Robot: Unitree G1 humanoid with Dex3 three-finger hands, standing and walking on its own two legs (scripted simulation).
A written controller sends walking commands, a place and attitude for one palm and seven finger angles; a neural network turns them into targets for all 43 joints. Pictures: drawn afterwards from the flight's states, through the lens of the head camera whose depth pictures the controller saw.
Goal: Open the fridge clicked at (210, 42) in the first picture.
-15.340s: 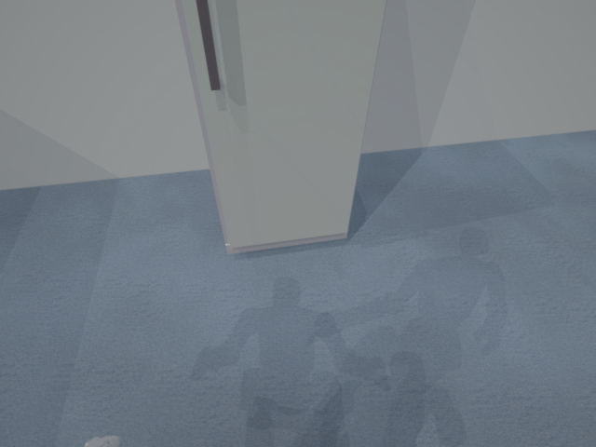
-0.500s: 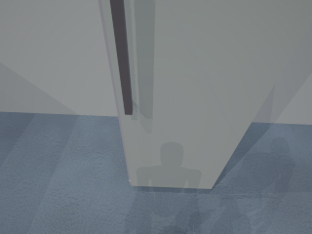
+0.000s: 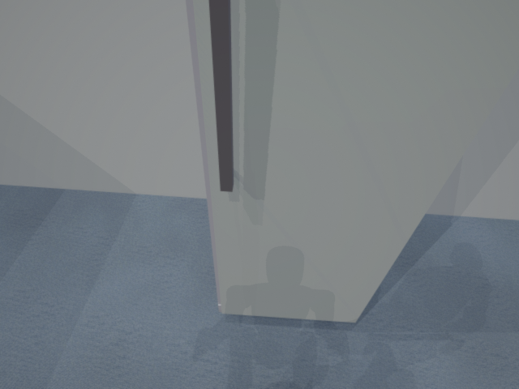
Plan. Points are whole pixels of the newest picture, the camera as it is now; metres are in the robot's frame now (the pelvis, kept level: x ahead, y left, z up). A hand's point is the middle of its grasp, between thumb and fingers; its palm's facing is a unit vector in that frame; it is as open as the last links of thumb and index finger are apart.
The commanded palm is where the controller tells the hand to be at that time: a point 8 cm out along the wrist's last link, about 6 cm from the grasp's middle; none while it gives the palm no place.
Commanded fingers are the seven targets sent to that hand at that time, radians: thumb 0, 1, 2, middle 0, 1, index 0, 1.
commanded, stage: come to a stop and stand still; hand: left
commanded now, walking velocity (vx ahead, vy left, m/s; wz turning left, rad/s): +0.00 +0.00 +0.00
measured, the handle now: (224, 65) +0.50 +0.09 +0.28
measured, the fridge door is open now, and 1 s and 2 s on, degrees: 0 0 0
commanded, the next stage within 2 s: look again from close up in 0.08 s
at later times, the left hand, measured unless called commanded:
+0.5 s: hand out of the picture -0.03 +0.22 -0.17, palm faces -0.02 -0.97 -0.25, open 7.3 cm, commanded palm none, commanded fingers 0.00 0.90 0.90 -0.20 -0.30 -0.20 -0.30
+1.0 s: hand out of the picture -0.10 +0.20 -0.18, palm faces +0.03 -0.98 -0.21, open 7.3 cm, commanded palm none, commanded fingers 0.00 0.90 0.90 -0.20 -0.30 -0.20 -0.30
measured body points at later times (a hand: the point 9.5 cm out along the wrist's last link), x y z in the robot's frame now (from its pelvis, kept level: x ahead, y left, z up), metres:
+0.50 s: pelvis -0.02 +0.01 +0.01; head -0.03 +0.02 +0.45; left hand -0.03 +0.27 -0.15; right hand +0.03 -0.26 -0.13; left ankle +0.08 +0.06 -0.73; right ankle -0.02 -0.14 -0.73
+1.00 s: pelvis -0.04 +0.02 +0.00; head -0.06 +0.04 +0.45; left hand -0.10 +0.26 -0.16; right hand -0.03 -0.23 -0.15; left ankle +0.08 +0.06 -0.73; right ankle -0.02 -0.14 -0.73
